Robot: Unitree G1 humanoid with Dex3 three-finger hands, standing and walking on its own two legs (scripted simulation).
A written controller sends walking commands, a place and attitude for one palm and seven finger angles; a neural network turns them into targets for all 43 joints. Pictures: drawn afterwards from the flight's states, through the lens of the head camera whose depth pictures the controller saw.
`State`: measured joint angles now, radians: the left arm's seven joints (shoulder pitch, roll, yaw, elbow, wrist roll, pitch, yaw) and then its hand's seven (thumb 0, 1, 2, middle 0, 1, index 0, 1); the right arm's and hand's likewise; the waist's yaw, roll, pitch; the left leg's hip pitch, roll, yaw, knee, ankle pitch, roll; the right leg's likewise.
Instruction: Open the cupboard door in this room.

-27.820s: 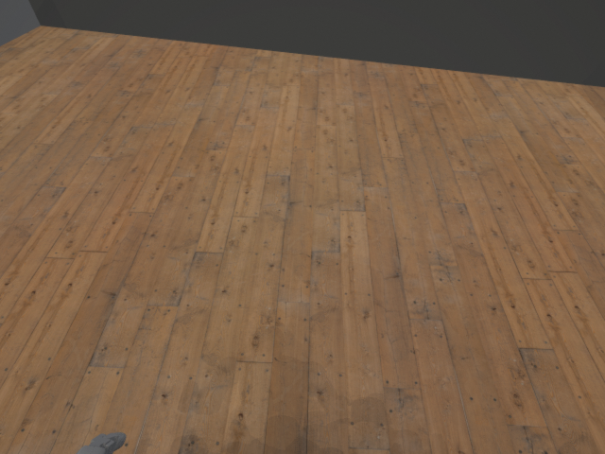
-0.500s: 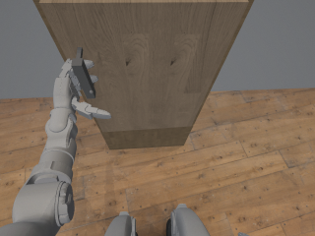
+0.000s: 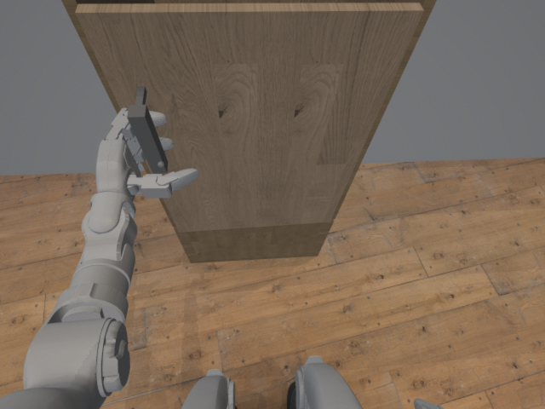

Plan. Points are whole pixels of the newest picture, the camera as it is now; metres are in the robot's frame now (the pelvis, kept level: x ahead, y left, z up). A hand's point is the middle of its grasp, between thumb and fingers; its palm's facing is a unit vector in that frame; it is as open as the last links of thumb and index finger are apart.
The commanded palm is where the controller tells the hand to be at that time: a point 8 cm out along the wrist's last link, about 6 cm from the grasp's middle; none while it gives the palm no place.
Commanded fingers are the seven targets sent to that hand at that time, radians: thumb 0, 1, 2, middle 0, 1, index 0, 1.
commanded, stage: close the thumb around the handle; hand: left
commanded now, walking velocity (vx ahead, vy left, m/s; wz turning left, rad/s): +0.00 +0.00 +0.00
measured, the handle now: (151, 132) +0.52 +0.18 +0.06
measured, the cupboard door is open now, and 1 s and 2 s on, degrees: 1 21 37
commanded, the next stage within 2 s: pull the door open along its arc in 0.36 s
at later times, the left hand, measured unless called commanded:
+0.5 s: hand (163, 163) +0.46 +0.15 +0.05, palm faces +0.03 -1.00 -0.01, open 6.0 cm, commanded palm +0.43 +0.20 +0.05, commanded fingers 0.00 0.90 0.90 -0.40 -1.35 -0.40 -1.35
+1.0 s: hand (187, 234) +0.34 +0.11 +0.05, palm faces +0.12 -0.99 +0.08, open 6.3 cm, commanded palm +0.30 +0.16 +0.05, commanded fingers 0.00 0.90 0.90 -0.40 -1.35 -0.40 -1.35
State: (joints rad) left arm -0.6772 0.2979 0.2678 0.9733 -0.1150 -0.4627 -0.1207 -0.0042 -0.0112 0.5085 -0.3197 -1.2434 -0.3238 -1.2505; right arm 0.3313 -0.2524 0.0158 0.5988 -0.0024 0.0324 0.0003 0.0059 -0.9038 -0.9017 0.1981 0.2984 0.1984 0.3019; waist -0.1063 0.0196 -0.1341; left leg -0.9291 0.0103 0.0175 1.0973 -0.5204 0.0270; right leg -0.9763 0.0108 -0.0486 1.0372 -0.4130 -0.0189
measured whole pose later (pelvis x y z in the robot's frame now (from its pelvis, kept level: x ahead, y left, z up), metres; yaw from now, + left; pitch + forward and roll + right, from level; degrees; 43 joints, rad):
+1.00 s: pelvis +0.02 +0.00 +0.02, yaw +0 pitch +16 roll -1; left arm -0.02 0.03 0.01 0.31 -0.12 -0.41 0.11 0.03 0.67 0.74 -0.31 -1.32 -0.35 -1.30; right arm 0.27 -0.22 0.00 0.51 -0.01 0.02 0.03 0.01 -0.90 -0.90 0.20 0.30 0.20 0.30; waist -0.03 0.02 -0.15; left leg -0.77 0.01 0.03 1.01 -0.52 0.02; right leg -0.83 0.02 -0.03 0.98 -0.43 -0.02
